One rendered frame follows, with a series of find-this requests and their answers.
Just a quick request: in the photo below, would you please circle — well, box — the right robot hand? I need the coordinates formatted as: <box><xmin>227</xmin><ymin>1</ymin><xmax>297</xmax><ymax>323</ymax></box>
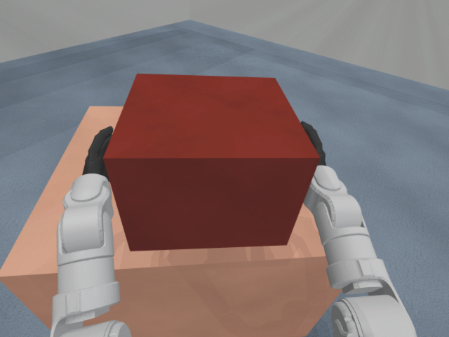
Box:
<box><xmin>301</xmin><ymin>121</ymin><xmax>326</xmax><ymax>166</ymax></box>

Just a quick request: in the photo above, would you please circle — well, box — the robot right upper arm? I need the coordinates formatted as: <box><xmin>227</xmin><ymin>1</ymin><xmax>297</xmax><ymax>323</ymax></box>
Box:
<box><xmin>331</xmin><ymin>295</ymin><xmax>415</xmax><ymax>337</ymax></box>

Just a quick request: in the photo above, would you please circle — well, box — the robot left upper arm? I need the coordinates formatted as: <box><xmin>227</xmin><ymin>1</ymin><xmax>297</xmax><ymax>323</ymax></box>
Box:
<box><xmin>59</xmin><ymin>320</ymin><xmax>132</xmax><ymax>337</ymax></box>

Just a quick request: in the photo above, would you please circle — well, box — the pedestal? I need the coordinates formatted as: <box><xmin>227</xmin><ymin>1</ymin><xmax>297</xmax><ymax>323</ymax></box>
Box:
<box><xmin>0</xmin><ymin>106</ymin><xmax>342</xmax><ymax>337</ymax></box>

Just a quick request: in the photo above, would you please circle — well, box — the carton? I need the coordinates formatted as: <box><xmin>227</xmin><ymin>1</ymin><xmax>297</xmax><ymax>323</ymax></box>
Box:
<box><xmin>103</xmin><ymin>74</ymin><xmax>320</xmax><ymax>251</ymax></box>

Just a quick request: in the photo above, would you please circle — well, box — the right robot forearm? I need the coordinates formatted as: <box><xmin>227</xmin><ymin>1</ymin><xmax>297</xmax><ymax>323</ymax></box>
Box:
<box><xmin>303</xmin><ymin>165</ymin><xmax>417</xmax><ymax>337</ymax></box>

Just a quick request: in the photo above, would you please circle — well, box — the left robot hand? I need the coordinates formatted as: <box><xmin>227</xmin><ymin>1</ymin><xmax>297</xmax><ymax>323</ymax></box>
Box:
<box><xmin>82</xmin><ymin>126</ymin><xmax>113</xmax><ymax>181</ymax></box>

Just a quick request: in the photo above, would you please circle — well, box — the left robot forearm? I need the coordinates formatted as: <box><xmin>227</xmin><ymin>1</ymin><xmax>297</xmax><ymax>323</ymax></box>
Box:
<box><xmin>50</xmin><ymin>173</ymin><xmax>120</xmax><ymax>337</ymax></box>

